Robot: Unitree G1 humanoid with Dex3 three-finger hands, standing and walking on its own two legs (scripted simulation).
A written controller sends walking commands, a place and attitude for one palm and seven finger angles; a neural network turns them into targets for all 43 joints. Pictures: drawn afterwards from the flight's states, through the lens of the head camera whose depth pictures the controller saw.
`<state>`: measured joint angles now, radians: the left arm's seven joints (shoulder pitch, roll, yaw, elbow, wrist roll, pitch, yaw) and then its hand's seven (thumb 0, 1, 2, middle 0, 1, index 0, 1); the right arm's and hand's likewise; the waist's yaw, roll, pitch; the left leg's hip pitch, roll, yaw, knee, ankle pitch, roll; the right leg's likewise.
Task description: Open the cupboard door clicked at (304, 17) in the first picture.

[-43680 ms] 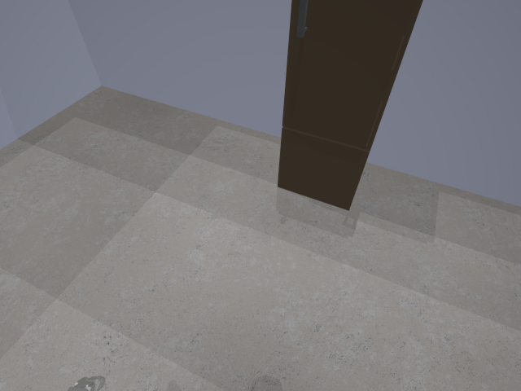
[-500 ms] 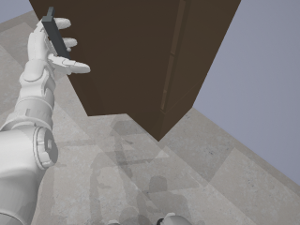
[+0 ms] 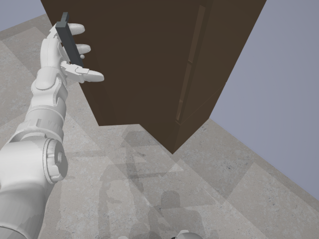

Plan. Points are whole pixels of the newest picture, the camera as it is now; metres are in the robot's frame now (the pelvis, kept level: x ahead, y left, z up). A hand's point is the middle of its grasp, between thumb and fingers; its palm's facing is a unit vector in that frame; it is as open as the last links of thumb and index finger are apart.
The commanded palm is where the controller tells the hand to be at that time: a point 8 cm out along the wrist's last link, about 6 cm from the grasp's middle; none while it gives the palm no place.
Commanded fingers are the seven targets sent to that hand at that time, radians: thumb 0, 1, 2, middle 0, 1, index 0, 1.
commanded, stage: close the thumb around the handle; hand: left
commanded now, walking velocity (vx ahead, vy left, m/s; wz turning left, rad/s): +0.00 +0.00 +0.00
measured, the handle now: (72, 43) +0.57 +0.17 +0.14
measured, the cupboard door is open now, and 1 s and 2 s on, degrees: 49 52 93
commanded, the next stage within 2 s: pull the door open along its arc in 0.70 s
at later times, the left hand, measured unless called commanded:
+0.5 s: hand (82, 57) +0.52 +0.14 +0.14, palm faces +0.01 -1.00 +0.00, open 7.7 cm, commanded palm +0.49 +0.19 +0.14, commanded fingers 0.00 0.90 0.90 -0.40 -1.35 -0.40 -1.35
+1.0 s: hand (81, 61) +0.51 +0.14 +0.14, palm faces +0.00 -1.00 +0.00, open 5.5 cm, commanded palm +0.46 +0.20 +0.14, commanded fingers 0.00 0.90 0.90 -0.40 -1.35 -0.40 -1.35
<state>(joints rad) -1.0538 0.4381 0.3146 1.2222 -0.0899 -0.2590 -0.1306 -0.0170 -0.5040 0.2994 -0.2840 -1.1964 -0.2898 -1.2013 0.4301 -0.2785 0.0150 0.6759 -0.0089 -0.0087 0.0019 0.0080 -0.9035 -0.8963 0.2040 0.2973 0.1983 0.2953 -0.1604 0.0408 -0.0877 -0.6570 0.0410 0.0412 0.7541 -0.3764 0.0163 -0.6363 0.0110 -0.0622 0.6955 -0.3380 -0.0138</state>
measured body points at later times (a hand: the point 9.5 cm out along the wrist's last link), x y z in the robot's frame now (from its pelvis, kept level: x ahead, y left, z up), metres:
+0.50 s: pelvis +0.00 +0.00 +0.00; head +0.09 +0.00 +0.44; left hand +0.52 +0.20 +0.14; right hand -0.01 -0.26 -0.12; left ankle -0.02 +0.11 -0.71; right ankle -0.01 -0.11 -0.71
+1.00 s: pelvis +0.00 +0.00 +0.00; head +0.08 +0.00 +0.45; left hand +0.50 +0.20 +0.14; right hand -0.01 -0.27 -0.12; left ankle -0.02 +0.11 -0.71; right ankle -0.01 -0.11 -0.71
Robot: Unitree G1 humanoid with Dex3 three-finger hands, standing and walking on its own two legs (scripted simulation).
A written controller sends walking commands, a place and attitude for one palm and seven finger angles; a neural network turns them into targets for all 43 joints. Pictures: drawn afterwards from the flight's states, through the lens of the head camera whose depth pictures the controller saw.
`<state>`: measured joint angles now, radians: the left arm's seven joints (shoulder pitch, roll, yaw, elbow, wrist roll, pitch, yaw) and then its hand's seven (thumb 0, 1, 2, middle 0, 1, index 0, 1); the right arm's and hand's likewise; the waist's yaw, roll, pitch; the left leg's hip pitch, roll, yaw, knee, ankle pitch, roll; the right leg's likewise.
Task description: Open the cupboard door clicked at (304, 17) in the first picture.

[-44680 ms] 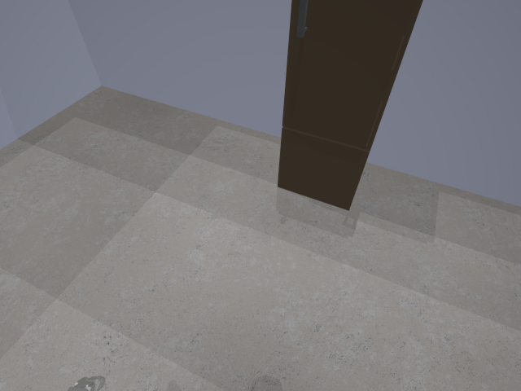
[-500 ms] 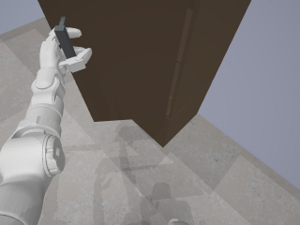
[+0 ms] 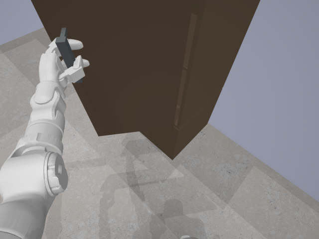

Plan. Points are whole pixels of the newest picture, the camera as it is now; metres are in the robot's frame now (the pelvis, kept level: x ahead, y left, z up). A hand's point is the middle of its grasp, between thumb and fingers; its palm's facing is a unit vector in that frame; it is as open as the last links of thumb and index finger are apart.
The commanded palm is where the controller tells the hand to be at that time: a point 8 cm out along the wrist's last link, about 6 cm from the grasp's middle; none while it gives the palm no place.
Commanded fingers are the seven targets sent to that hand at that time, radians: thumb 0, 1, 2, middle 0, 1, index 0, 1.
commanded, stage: pull the door open along its arc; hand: left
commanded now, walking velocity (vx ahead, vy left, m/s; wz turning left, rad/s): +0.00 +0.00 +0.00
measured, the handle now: (71, 56) +0.55 +0.18 +0.14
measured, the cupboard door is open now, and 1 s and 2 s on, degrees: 52 93 92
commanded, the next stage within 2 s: open thumb and fingers to let go in 0.76 s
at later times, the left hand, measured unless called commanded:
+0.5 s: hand (109, 116) +0.35 +0.08 +0.14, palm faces +0.22 -0.97 +0.09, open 6.2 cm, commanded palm +0.28 +0.15 +0.14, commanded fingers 0.00 0.90 0.90 -0.40 -1.35 -0.40 -1.35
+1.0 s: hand (131, 129) +0.32 +0.03 +0.14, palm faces +0.39 -0.92 -0.02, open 6.6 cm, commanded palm +0.27 +0.07 +0.14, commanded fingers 0.00 0.34 0.66 -0.36 -1.29 -0.36 -1.29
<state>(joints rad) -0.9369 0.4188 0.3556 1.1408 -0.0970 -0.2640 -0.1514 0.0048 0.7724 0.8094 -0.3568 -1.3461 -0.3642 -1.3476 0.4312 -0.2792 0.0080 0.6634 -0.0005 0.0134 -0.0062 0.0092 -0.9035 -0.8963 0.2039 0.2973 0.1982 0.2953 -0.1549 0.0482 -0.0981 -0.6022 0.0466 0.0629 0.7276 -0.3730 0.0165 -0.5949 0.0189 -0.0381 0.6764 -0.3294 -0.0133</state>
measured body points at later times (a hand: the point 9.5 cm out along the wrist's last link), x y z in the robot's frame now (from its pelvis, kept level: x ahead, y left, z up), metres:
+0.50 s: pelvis +0.01 -0.01 +0.02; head +0.00 -0.03 +0.47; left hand +0.34 +0.13 +0.14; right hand +0.18 -0.24 -0.08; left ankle -0.02 +0.11 -0.71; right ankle -0.01 -0.11 -0.71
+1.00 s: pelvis +0.01 -0.04 +0.02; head +0.00 -0.07 +0.47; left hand +0.29 +0.08 +0.15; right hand +0.20 -0.24 -0.09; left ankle -0.02 +0.11 -0.71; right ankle -0.01 -0.11 -0.71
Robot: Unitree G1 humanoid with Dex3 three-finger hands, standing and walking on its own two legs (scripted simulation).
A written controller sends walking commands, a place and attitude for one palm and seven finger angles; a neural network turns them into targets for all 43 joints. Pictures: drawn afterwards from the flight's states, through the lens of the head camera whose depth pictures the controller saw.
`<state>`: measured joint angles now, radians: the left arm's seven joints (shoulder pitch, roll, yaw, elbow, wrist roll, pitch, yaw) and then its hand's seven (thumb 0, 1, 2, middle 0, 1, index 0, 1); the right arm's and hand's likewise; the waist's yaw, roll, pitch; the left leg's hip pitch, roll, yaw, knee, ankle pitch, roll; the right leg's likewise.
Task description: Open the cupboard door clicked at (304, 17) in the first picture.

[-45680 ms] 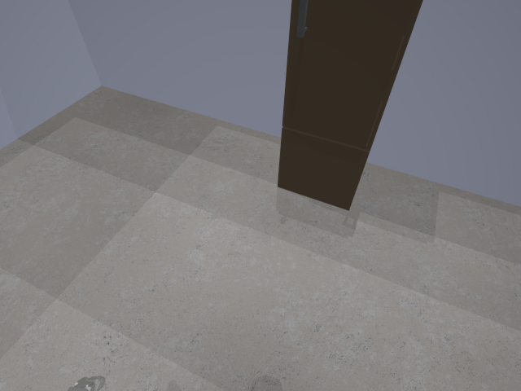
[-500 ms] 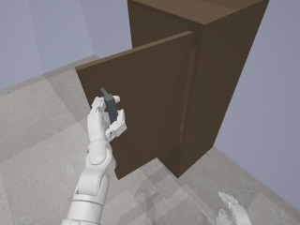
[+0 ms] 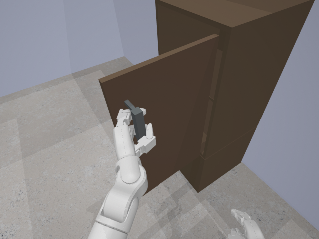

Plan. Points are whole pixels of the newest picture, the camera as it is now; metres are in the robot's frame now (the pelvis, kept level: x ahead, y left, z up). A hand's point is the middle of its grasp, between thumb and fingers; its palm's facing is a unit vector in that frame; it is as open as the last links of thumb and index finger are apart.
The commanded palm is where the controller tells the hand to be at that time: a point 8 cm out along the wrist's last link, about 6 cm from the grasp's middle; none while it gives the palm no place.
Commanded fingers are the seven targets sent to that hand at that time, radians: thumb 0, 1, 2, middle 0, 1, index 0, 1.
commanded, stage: open thumb and fingers to let go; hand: left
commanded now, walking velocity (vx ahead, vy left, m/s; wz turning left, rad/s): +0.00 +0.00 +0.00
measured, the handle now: (135, 124) +0.36 +0.09 +0.12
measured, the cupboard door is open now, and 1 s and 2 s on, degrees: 93 92 94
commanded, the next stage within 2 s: slide the hand sideways off the handle in 0.68 s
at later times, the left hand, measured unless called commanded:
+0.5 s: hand (149, 134) +0.33 +0.05 +0.13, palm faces +0.29 -0.96 -0.02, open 14.0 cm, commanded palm +0.29 +0.09 +0.12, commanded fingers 0.00 -0.50 0.30 -0.21 -0.65 -0.21 -0.65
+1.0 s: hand (142, 141) +0.31 +0.06 +0.12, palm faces -0.19 -0.98 -0.05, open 16.0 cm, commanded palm +0.28 +0.10 +0.12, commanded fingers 0.00 -0.50 0.30 -0.15 -0.30 -0.15 -0.30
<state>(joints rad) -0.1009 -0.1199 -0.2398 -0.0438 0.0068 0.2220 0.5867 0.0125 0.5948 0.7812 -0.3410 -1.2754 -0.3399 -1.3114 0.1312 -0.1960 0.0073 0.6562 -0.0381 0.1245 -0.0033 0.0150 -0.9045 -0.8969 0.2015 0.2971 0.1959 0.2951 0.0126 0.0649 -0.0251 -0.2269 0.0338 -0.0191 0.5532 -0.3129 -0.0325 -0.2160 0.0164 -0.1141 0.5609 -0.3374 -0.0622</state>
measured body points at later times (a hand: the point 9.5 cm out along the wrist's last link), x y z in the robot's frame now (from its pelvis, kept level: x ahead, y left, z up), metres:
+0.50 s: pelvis -0.03 +0.03 +0.00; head -0.04 +0.01 +0.45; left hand +0.31 +0.10 +0.13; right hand +0.13 -0.19 -0.11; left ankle -0.01 +0.15 -0.73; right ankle -0.02 -0.07 -0.73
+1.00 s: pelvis -0.05 +0.06 +0.00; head -0.06 +0.04 +0.45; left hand +0.31 +0.12 +0.13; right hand +0.10 -0.17 -0.11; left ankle -0.01 +0.15 -0.73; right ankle -0.02 -0.07 -0.73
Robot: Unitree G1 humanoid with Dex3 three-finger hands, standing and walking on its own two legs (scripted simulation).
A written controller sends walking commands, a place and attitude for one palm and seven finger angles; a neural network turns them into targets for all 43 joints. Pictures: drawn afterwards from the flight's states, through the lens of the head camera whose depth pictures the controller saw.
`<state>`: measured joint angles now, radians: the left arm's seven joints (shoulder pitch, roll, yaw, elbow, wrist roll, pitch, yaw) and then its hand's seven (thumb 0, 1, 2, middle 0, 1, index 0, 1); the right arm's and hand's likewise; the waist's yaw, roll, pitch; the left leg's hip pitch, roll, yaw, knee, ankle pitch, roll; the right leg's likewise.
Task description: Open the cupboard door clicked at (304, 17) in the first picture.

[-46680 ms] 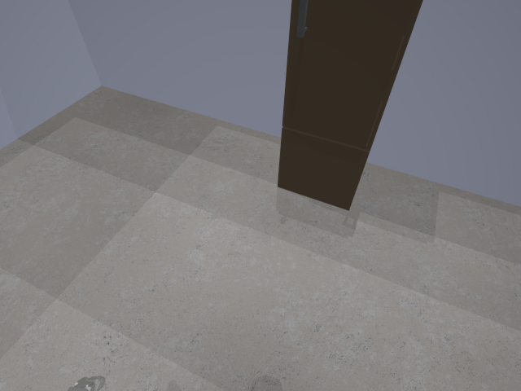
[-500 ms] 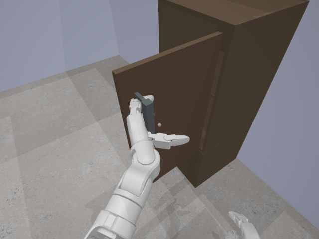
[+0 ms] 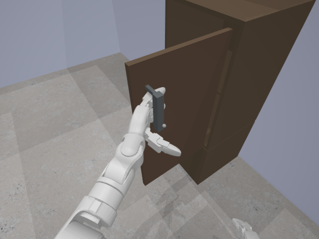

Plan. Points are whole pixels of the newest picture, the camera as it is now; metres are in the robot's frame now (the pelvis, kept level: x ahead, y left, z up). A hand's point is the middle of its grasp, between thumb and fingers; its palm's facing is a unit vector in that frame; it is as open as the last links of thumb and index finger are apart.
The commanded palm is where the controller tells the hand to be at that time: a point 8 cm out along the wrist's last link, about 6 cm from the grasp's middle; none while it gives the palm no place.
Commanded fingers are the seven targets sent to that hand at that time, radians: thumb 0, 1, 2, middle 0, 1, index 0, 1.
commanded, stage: slide the hand sideways off the handle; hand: left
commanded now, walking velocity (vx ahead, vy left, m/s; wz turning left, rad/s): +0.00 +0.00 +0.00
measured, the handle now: (154, 108) +0.42 +0.05 +0.13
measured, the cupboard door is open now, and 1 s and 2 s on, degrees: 92 94 94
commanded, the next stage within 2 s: draw the hand back to the body in 0.98 s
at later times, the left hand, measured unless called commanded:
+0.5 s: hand (158, 137) +0.32 +0.03 +0.12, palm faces -0.10 -0.99 +0.02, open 16.2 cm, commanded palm +0.28 +0.09 +0.12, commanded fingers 0.00 -0.50 0.30 -0.15 -0.30 -0.15 -0.30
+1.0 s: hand (130, 157) +0.26 +0.08 +0.12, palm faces -0.05 -1.00 -0.03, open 16.4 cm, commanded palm +0.24 +0.14 +0.12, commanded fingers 0.00 -0.50 0.30 -0.15 -0.30 -0.15 -0.30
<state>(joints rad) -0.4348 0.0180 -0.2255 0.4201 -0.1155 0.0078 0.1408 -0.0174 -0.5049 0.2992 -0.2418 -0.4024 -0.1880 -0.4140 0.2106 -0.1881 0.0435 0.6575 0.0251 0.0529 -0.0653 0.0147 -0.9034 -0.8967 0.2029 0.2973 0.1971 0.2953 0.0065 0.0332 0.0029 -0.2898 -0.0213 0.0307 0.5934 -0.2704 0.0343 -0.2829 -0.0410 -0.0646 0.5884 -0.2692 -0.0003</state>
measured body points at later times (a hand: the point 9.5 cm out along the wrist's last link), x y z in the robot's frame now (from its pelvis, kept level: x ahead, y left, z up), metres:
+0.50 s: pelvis +0.03 -0.03 +0.01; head +0.02 -0.04 +0.46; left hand +0.32 +0.08 +0.12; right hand +0.21 -0.24 -0.08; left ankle +0.03 +0.09 -0.73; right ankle +0.03 -0.13 -0.73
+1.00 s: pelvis +0.04 -0.04 +0.00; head +0.02 -0.07 +0.45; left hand +0.26 +0.14 +0.13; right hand +0.24 -0.25 -0.07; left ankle +0.03 +0.09 -0.73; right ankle +0.03 -0.13 -0.73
